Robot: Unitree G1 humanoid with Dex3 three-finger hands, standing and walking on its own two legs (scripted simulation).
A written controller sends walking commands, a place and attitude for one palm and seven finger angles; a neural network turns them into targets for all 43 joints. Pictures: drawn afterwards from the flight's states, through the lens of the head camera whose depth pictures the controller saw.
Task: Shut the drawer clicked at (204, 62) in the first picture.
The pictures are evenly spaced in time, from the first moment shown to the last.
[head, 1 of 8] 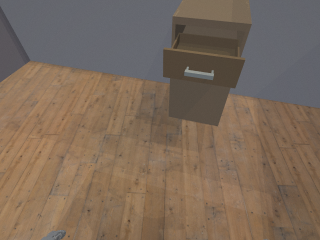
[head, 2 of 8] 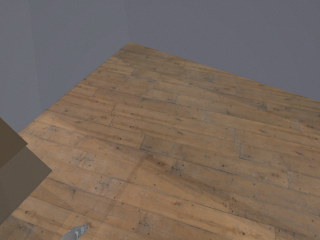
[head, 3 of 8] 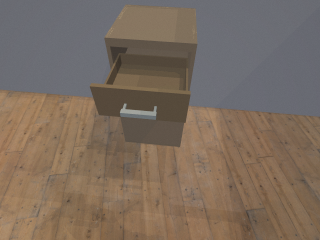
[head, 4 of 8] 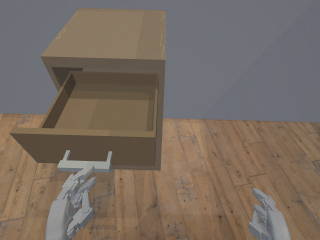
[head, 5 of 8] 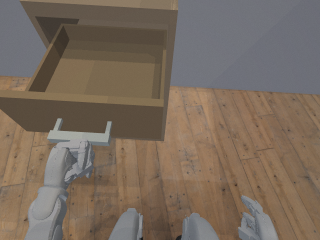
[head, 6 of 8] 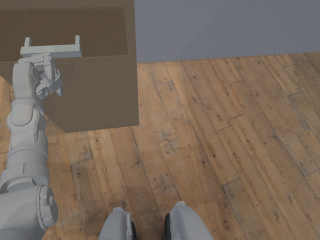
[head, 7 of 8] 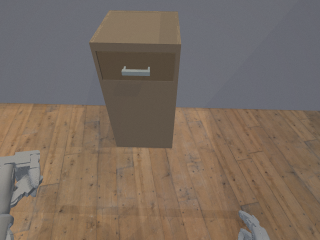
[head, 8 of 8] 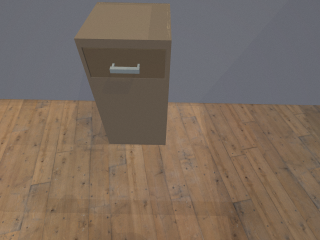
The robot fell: no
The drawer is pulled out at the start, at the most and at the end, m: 0.30 0.30 0.00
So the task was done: yes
